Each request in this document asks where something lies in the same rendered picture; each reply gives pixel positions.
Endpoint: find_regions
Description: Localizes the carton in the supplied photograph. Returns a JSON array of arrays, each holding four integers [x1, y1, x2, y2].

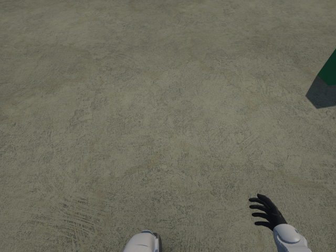
[[317, 49, 336, 86]]

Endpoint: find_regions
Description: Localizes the right robot forearm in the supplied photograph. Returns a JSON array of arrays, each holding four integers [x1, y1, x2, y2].
[[273, 224, 312, 252]]

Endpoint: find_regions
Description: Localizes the left robot thigh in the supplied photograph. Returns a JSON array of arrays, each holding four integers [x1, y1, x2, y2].
[[122, 233, 159, 252]]

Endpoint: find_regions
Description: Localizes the robot right hand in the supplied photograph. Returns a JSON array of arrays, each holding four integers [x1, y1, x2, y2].
[[249, 194, 287, 231]]

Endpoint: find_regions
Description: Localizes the left robot shin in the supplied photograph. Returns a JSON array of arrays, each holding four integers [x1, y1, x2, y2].
[[141, 230, 154, 236]]

